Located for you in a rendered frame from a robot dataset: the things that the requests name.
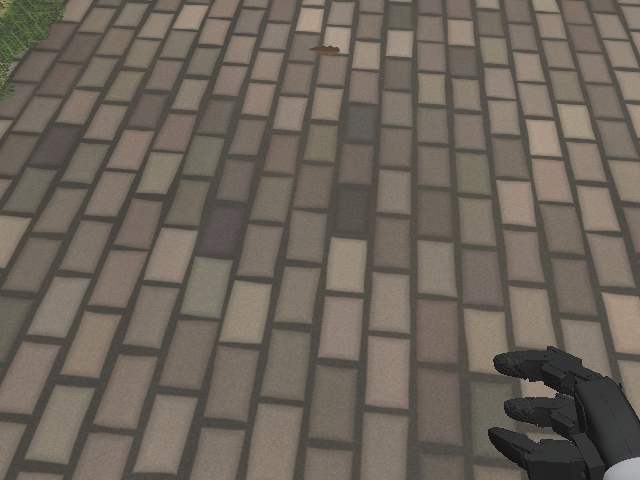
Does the robot right forearm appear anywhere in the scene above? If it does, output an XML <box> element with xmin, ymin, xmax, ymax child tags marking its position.
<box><xmin>603</xmin><ymin>457</ymin><xmax>640</xmax><ymax>480</ymax></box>

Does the right robot hand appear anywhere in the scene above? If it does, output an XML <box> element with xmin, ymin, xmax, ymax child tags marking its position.
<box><xmin>488</xmin><ymin>346</ymin><xmax>640</xmax><ymax>480</ymax></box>

